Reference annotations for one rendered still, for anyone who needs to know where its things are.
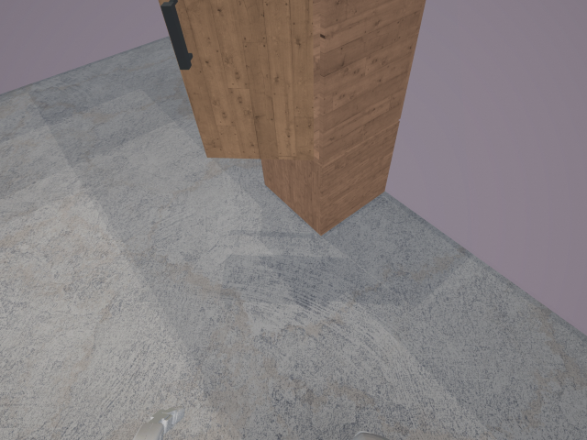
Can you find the handle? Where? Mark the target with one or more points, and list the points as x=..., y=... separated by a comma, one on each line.
x=175, y=31

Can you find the left robot hand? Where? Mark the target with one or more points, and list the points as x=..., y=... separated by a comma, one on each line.
x=160, y=423

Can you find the cupboard door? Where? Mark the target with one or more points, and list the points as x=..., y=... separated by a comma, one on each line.
x=251, y=83

